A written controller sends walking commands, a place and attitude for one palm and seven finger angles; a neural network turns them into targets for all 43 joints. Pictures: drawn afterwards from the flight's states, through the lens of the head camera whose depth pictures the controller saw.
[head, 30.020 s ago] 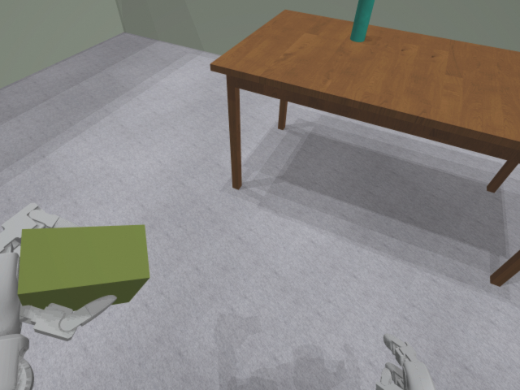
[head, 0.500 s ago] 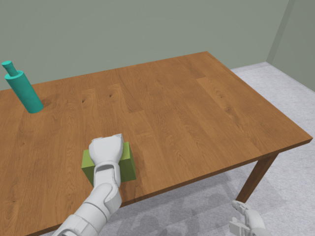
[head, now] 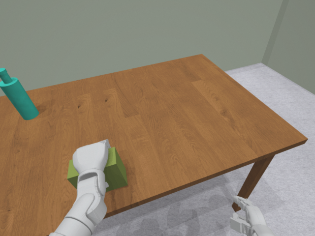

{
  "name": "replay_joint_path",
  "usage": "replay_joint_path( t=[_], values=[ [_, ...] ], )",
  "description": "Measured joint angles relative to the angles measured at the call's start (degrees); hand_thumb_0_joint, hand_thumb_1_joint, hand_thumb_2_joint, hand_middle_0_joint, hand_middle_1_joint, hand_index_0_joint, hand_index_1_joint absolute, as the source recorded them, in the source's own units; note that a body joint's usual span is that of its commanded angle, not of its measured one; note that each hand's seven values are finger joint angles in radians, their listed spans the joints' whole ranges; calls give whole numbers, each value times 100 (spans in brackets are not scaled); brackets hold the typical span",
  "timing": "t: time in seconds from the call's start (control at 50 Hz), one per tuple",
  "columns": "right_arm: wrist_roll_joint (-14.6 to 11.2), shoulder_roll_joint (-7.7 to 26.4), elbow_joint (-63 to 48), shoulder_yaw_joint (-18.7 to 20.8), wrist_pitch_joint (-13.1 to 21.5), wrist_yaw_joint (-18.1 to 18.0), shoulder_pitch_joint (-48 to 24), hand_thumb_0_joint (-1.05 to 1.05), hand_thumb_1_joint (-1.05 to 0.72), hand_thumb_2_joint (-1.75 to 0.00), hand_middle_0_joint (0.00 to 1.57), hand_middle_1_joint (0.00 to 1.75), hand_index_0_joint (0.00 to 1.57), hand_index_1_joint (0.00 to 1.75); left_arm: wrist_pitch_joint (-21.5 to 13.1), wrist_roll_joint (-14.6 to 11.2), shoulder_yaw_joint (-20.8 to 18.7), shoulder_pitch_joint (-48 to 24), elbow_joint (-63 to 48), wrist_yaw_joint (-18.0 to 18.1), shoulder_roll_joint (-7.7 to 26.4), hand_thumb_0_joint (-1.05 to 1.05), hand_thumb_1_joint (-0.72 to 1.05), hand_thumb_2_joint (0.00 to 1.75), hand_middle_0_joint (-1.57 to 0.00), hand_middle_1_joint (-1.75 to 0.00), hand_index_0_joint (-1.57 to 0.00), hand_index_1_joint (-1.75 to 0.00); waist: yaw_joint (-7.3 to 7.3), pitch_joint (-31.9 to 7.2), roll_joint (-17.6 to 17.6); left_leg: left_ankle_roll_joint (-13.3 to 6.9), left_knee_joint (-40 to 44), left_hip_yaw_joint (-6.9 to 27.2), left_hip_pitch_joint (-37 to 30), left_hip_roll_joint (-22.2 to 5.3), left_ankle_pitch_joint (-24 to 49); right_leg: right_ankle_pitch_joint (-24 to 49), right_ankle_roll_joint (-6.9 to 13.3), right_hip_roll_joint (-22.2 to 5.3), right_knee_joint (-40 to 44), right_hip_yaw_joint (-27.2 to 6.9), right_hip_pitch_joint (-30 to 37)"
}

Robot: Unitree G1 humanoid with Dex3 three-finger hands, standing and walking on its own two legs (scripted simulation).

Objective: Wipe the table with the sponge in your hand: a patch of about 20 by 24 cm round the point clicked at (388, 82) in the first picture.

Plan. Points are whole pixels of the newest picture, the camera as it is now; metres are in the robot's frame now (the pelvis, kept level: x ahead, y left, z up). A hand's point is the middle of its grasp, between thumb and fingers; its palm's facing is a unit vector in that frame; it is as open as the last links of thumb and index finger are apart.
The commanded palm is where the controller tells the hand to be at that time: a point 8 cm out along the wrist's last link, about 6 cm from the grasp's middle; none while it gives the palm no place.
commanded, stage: slide back across to the middle lane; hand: left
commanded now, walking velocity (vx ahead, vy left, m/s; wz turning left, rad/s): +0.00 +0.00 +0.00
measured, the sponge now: (101, 176) +0.29 +0.21 -0.02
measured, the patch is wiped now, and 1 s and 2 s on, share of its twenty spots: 1.00 1.00 1.00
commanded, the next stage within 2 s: wipe forward along the middle lane in 0.26 s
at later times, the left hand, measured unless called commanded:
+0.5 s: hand (76, 180) +0.25 +0.26 +0.02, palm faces -0.04 -0.11 -0.99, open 10.1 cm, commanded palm +0.23 +0.25 +0.06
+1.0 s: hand (76, 164) +0.30 +0.28 +0.01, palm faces -0.09 -0.02 -1.00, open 10.1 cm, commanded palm +0.29 +0.27 +0.04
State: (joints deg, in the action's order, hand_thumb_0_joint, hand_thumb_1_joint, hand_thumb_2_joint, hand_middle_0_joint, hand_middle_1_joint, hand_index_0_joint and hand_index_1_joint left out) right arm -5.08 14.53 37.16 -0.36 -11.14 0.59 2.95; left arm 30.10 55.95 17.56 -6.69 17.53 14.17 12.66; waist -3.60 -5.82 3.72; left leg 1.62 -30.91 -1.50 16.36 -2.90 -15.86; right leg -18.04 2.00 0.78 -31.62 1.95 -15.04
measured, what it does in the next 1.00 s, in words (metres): stands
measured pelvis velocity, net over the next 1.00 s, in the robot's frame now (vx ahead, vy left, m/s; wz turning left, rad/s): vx -0.03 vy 0.00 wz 0.03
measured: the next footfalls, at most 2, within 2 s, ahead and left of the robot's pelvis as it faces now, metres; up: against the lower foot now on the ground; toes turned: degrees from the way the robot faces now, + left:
none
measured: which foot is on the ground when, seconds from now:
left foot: down 0.00-1.00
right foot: down 0.00-1.00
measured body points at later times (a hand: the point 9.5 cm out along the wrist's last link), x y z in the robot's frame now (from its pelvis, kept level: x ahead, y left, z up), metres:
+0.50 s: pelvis -0.01 +0.01 +0.00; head -0.02 -0.02 +0.45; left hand +0.25 +0.26 +0.07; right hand +0.22 -0.21 -0.08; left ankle +0.00 +0.14 -0.73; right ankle -0.02 -0.10 -0.73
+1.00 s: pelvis -0.03 +0.00 -0.01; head -0.02 -0.02 +0.44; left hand +0.30 +0.28 +0.07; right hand +0.14 -0.24 -0.13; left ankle +0.00 +0.14 -0.73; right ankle -0.02 -0.10 -0.73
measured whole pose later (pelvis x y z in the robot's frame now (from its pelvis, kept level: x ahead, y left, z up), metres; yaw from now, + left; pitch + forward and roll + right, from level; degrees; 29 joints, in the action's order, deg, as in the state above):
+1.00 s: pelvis -0.03 +0.00 -0.01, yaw +2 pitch +6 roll +0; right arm -4.3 15.1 40.8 0.5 -6.6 -3.5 8.3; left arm 18.5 57.6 8.9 -21.5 37.4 12.8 19.7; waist -2.5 -5.3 3.8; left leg 1.1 -35.6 0.5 27.0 -2.3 -14.3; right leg -16.6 1.7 0.2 -35.4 3.6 -24.5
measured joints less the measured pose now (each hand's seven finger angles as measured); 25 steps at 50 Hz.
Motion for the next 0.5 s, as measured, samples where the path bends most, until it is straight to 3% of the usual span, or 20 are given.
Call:
replay_joint_path(
  t=[0.34, 0.5],
  values=[
    [70, 26, -66, 2, 307, -124, -25, 1, -91, -90, 20, 30, 19, 30, -489, -81, -608, 795, -688, -307, 505, -1, -48, 105, -69, -134, -72, -134, -97, 118, 8, -25, 114, -14, -145, 1, 40, 86, -28, 6, 183, -20, 171],
    [104, 16, 25, 44, 423, -151, 46, 1, -91, -90, 20, 30, 19, 30, -593, 90, -507, 676, -535, -291, 468, -1, -48, 105, -69, -134, -72, -134, -133, 163, 23, -64, 18, 39, 11, 62, 68, 118, -74, -54, 136, 29, 67]
  ],
)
